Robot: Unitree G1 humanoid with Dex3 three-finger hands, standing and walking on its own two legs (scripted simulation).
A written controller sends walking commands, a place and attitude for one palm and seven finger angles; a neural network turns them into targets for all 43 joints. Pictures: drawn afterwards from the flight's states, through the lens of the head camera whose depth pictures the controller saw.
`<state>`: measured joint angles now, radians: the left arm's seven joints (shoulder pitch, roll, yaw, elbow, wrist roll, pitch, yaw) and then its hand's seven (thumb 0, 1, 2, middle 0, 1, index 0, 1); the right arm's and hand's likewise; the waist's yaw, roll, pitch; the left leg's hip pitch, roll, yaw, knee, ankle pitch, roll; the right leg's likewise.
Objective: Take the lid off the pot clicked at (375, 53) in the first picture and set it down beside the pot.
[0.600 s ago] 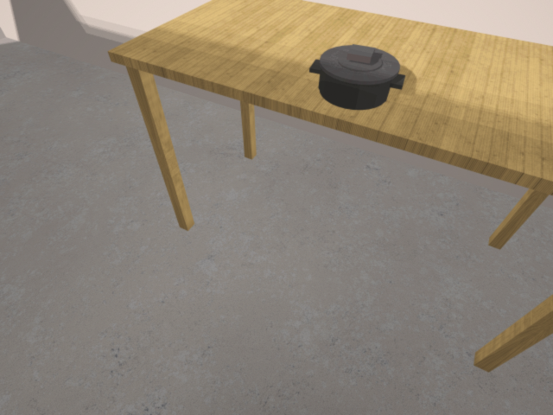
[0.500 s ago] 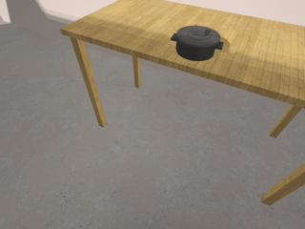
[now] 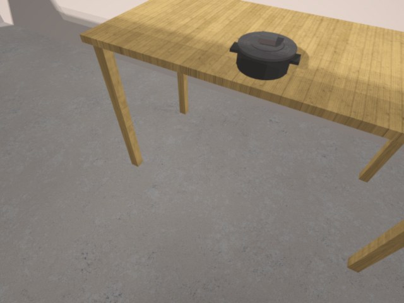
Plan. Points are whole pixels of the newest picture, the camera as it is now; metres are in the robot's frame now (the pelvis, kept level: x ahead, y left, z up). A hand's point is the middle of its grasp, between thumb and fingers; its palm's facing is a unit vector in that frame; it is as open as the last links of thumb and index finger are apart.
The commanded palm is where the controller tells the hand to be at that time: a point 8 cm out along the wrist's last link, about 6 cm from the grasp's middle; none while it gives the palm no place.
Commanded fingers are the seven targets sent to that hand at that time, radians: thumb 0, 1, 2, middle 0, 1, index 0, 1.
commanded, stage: look at it before walking up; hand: left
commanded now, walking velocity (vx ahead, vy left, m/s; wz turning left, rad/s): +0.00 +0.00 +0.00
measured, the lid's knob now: (268, 38) +0.81 -0.15 +0.15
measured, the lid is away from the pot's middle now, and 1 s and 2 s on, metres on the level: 0.00 0.00 0.00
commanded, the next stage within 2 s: turn to face it in 0.04 s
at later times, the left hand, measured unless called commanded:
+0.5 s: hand out of the picture +0.06 +0.20 -0.18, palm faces -0.13 -0.95 -0.28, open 7.4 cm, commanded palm none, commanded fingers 0.00 0.90 0.90 -0.20 -0.30 -0.20 -0.30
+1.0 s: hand out of the picture +0.11 +0.20 -0.19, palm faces -0.26 -0.94 -0.22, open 7.4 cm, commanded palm none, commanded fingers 0.00 0.90 0.90 -0.20 -0.30 -0.20 -0.30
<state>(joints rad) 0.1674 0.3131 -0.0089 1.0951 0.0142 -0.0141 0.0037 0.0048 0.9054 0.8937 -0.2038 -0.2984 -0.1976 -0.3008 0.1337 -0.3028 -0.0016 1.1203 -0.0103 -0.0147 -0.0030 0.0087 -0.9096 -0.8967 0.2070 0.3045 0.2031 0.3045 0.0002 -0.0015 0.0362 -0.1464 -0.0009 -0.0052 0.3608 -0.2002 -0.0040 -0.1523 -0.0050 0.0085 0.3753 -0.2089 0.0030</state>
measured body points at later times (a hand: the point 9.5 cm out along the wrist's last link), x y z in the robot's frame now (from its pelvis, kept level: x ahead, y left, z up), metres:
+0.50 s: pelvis -0.01 -0.01 -0.02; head +0.02 -0.03 +0.43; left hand +0.07 +0.25 -0.16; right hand +0.03 -0.28 -0.17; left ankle +0.00 +0.12 -0.75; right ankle -0.01 -0.11 -0.74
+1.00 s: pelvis +0.00 +0.02 -0.01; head +0.04 +0.03 +0.44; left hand +0.12 +0.25 -0.17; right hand +0.00 -0.24 -0.15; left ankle +0.03 +0.13 -0.75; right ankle -0.01 -0.10 -0.74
